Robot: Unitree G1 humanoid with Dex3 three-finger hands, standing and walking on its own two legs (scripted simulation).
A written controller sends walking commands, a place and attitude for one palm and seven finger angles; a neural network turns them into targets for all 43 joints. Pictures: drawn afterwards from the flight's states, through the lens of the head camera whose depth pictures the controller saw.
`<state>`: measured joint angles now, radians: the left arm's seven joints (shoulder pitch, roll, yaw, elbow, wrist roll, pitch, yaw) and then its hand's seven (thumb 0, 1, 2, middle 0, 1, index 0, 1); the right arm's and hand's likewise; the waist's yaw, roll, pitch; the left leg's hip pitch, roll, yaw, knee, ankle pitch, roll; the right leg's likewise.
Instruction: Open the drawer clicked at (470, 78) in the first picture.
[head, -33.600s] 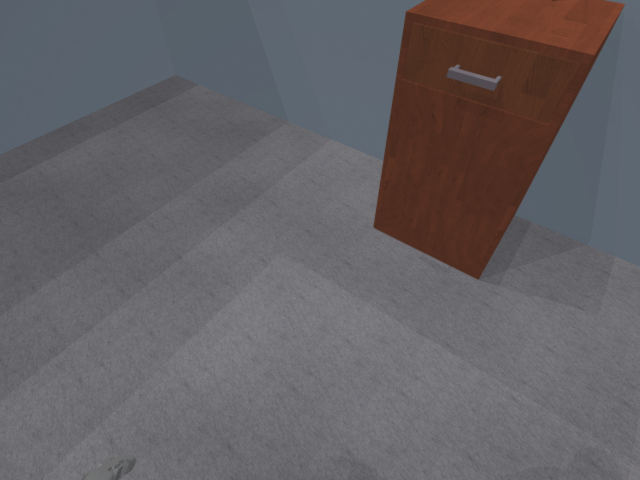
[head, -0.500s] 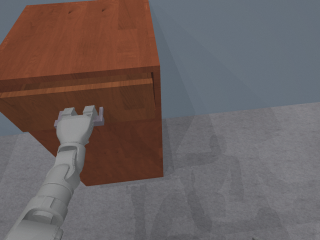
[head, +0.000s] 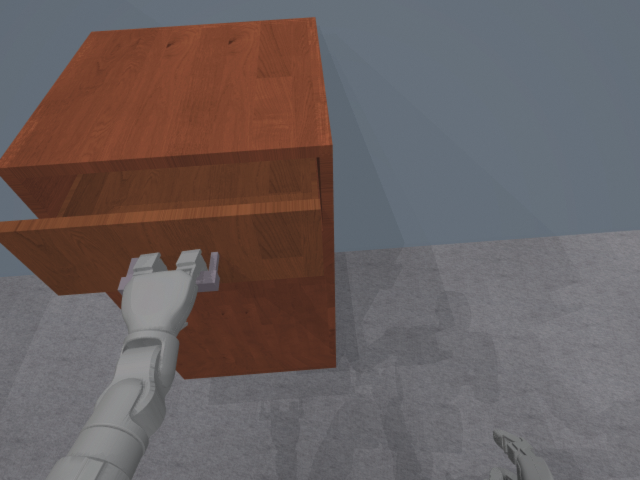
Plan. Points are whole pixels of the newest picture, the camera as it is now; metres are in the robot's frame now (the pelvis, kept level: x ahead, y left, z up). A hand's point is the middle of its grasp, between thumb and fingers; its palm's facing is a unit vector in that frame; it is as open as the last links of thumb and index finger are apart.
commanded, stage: pull the drawer open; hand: left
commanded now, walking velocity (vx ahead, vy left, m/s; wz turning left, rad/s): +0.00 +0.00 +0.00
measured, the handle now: (172, 272) +0.38 +0.24 +0.02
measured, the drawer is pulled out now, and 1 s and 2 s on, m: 0.10 0.23 0.30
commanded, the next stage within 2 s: open the thumb to release the handle in 1.88 s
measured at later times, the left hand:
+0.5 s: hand (170, 359) +0.27 +0.22 +0.00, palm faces -0.01 -0.07 -1.00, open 5.8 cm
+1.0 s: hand (160, 416) +0.20 +0.21 +0.00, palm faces +0.00 -0.08 -1.00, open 5.8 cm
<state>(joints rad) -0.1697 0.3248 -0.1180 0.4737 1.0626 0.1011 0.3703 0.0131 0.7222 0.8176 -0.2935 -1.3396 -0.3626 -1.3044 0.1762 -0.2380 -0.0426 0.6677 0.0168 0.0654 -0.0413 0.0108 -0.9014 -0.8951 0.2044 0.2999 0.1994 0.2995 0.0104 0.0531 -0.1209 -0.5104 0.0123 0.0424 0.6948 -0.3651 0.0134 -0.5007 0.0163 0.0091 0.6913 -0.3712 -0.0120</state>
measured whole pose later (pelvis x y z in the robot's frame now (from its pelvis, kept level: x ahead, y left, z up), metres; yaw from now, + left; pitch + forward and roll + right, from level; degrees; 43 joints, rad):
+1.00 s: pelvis -0.02 -0.02 +0.00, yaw +0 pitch +6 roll +1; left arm 0.29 0.31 -0.14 0.08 1.07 0.09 0.40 0.03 0.70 0.83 -0.29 -1.34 -0.40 -1.31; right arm 0.09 -0.22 -0.02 0.66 -0.01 0.04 -0.03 0.01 -0.90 -0.90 0.20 0.30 0.20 0.30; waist 0.07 0.06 -0.09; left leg -0.44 0.02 0.03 0.70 -0.36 -0.01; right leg -0.45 0.02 0.00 0.73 -0.38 -0.03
